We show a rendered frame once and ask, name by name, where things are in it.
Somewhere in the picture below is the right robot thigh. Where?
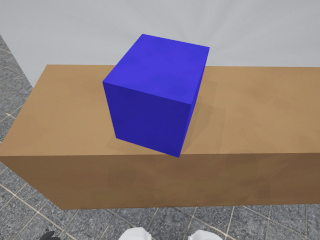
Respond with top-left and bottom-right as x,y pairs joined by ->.
188,230 -> 222,240

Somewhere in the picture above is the left robot thigh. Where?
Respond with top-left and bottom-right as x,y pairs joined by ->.
118,227 -> 152,240

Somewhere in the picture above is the robot left hand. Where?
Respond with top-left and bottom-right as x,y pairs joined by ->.
39,230 -> 61,240

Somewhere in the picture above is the carton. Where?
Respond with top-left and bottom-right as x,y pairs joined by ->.
102,34 -> 210,158

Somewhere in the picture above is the pedestal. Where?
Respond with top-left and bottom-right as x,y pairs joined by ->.
0,64 -> 320,210

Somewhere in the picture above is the robot thigh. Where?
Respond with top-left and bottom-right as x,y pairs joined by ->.
118,227 -> 152,240
188,230 -> 222,240

